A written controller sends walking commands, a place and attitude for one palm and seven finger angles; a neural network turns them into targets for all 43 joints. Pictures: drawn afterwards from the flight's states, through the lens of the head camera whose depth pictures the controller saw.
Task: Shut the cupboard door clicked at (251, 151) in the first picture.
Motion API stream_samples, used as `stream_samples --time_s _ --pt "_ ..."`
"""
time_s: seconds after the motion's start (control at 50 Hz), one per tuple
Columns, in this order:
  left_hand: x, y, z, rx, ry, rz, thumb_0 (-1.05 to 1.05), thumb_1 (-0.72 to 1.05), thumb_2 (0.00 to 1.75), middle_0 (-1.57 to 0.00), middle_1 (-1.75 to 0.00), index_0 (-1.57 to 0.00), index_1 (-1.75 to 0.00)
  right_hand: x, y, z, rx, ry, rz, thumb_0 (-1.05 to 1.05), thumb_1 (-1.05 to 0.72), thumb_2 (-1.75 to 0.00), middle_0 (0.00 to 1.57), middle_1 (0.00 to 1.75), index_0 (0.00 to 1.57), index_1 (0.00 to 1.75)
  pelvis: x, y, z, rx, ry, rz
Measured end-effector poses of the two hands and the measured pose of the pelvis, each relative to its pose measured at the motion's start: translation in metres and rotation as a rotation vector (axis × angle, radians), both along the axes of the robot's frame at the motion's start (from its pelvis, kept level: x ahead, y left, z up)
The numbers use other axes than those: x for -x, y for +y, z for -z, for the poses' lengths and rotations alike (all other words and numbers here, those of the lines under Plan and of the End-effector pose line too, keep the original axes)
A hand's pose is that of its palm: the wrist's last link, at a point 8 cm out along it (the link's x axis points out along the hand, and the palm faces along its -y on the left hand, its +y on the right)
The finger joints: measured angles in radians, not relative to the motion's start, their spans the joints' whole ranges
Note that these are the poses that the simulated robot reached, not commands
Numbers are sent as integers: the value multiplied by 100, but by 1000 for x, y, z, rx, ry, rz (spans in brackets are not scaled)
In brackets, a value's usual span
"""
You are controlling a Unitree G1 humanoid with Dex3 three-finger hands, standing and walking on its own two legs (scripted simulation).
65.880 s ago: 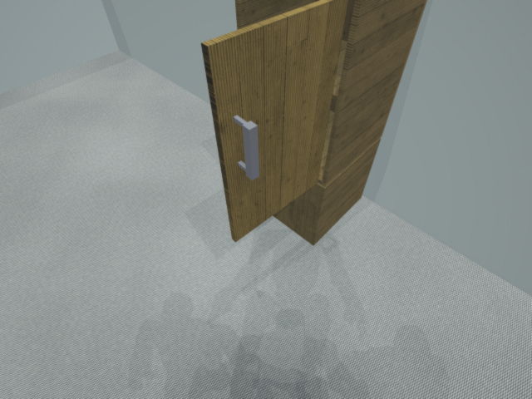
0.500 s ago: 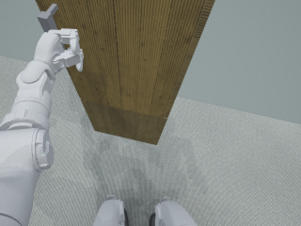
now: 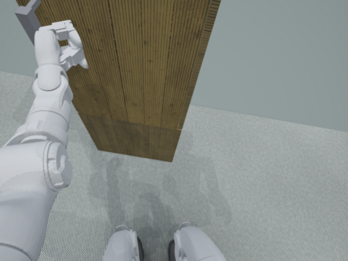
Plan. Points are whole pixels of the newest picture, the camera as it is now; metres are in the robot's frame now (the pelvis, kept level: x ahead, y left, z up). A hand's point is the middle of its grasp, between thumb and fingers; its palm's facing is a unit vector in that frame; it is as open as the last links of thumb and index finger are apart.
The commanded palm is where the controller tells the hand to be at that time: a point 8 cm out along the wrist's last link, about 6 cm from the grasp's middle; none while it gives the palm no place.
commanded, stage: pull the fist back off the door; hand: left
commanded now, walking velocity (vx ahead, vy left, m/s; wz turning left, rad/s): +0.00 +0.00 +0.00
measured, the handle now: (45, 36) +0.61 +0.21 +0.11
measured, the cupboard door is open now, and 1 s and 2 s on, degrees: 0 0 0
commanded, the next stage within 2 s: draw the hand back to the body in 0.56 s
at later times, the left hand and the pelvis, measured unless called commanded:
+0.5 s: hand (80, 83) +0.47 +0.13 +0.11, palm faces +0.08 -1.00 -0.01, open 3.1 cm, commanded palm +0.44 +0.17 +0.11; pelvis +0.05 -0.01 +0.04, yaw +0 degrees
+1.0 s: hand (54, 97) +0.41 +0.15 +0.15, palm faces +0.09 -1.00 -0.03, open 3.1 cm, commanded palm +0.36 +0.21 +0.15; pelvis +0.04 -0.02 +0.05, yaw +1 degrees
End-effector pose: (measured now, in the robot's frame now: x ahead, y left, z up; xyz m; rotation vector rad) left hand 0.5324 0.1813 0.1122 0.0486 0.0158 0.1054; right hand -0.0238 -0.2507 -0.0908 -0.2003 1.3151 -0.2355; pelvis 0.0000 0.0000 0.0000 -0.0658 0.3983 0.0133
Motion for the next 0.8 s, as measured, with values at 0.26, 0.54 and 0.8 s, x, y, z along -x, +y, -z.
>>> stream_samples --time_s 0.26,0.54,0.8 --pt "33 5 0 36 -31 16 2 91 90 -130 -150 -130 -150 -17 -2 -16 -56 55 46 0 -91 -90 20 30 20 30 -36 -4 -28 -28 -72 20" --pt "97 -3 0 29 -70 30 2 90 90 -130 -150 -130 -150 -171 -16 -28 -46 -295 -96 0 -91 -90 20 30 20 30 -52 -9 -38 -50 -152 6" --pt "104 1 -14 20 -80 32 2 90 90 -130 -150 -130 -150 -190 -5 -28 -74 -364 -139 0 -91 -90 20 30 20 30 -40 -17 -37 -56 -177 -12"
